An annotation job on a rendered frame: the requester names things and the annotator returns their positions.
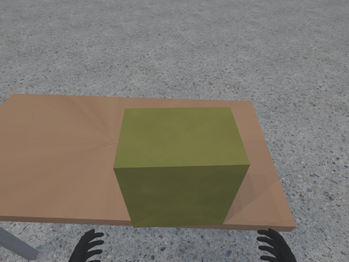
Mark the right robot hand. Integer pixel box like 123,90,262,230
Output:
257,228,297,262

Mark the carton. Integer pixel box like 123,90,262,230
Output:
113,107,250,228

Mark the left robot hand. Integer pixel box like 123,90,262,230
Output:
68,229,104,262

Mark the table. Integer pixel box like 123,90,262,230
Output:
0,93,296,260

